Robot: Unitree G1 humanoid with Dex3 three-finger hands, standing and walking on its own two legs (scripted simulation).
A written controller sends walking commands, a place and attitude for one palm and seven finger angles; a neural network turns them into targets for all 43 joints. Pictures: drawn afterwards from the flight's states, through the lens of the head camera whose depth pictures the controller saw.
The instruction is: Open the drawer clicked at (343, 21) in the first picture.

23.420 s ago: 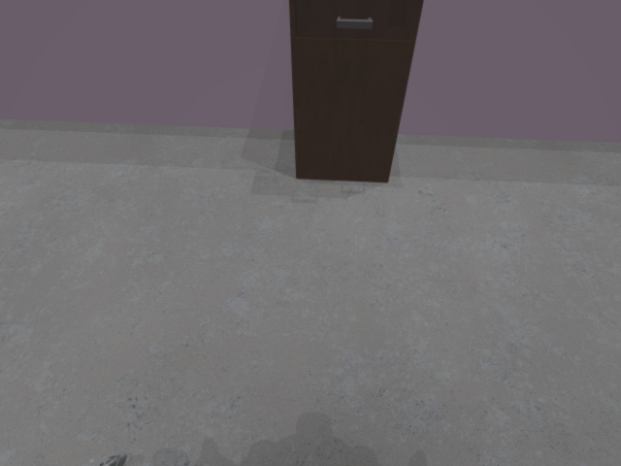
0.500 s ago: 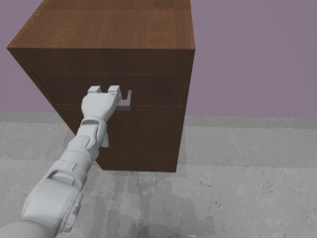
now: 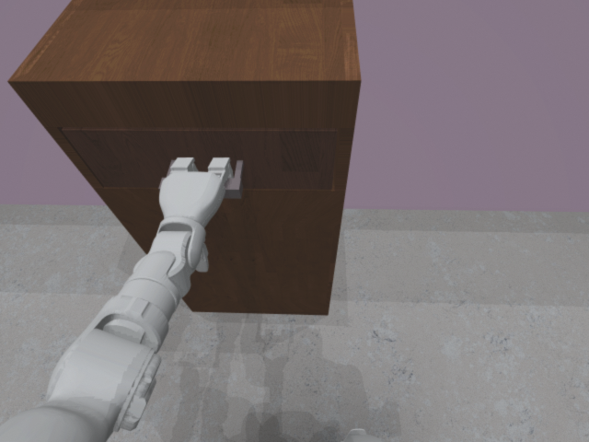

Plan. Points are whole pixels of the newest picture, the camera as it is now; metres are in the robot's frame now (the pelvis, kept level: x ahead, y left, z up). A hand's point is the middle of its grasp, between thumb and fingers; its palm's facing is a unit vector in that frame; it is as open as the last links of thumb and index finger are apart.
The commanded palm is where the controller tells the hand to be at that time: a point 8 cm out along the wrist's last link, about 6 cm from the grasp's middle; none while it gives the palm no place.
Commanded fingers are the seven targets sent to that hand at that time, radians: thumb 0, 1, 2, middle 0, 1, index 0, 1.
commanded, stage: lower the fingers behind the handle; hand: left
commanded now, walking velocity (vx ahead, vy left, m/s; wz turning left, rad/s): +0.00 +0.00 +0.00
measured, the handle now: (204, 177) +0.51 +0.14 +0.02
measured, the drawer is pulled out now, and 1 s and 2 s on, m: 0.00 0.00 0.12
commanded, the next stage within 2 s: close the thumb around the handle in 0.04 s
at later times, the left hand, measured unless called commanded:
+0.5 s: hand (198, 214) +0.45 +0.14 +0.01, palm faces -0.04 -0.02 -1.00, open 10.2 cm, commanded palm +0.43 +0.15 +0.06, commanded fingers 0.00 0.56 0.76 -0.38 -1.31 -0.38 -1.31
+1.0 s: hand (199, 215) +0.45 +0.14 +0.00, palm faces -0.03 -0.03 -1.00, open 6.0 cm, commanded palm +0.42 +0.15 +0.06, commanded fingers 0.00 0.90 0.90 -0.40 -1.35 -0.40 -1.35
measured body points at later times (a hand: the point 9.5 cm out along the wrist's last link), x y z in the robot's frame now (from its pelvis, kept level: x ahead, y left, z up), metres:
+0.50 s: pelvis +0.00 +0.00 +0.00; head +0.08 -0.03 +0.44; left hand +0.45 +0.14 +0.06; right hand +0.05 -0.27 -0.14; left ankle -0.02 +0.12 -0.71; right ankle +0.01 -0.11 -0.71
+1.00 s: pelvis +0.01 +0.00 +0.00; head +0.09 -0.02 +0.44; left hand +0.45 +0.14 +0.06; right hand +0.06 -0.26 -0.14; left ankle -0.02 +0.12 -0.71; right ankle +0.01 -0.11 -0.71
